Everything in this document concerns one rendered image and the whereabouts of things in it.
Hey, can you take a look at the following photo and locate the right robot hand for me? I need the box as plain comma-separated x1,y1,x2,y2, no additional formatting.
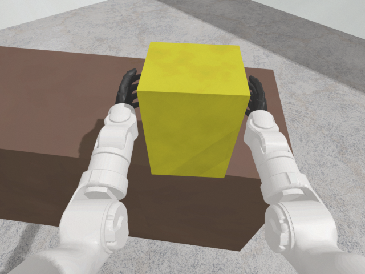
245,76,267,116

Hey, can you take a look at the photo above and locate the right robot upper arm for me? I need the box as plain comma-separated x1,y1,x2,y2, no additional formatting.
265,200,365,274

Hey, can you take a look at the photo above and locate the carton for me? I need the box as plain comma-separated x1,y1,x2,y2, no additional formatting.
136,42,250,178

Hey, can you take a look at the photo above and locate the left robot forearm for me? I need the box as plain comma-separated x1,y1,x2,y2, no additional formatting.
59,103,138,242

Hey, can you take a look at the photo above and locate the left robot upper arm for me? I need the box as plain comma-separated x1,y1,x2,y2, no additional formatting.
8,199,129,274

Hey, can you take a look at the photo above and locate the left robot hand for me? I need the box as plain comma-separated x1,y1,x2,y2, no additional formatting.
115,68,141,109

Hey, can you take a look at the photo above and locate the right robot forearm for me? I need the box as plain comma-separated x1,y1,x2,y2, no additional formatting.
244,110,338,243

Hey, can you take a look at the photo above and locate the pedestal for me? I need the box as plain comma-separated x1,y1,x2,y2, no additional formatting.
0,46,294,251

